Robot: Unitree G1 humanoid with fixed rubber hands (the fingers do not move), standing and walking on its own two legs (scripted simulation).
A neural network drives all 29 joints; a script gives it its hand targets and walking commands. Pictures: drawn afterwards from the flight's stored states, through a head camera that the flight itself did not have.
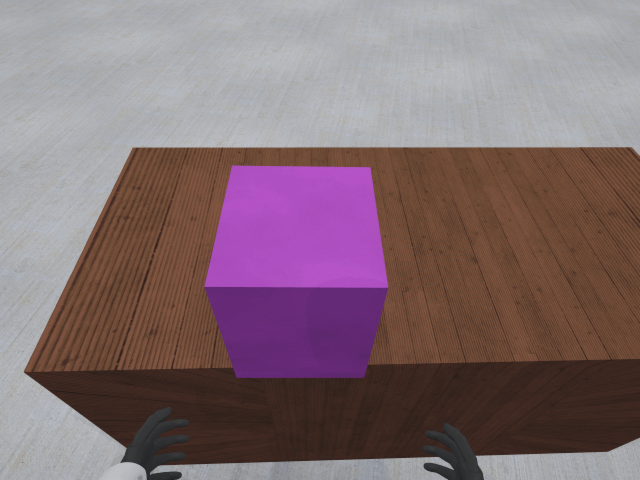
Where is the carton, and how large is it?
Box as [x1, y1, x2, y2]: [204, 166, 387, 377]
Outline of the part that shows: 232,166 204,286 236,376 363,377 387,290 387,282 370,168 306,166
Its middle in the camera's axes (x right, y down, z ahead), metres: -0.03 +0.06 +0.59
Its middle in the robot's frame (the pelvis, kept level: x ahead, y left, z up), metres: +0.41 +0.06 -0.01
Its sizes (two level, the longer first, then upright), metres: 0.210 0.200 0.250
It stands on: a pedestal, 0.65 m high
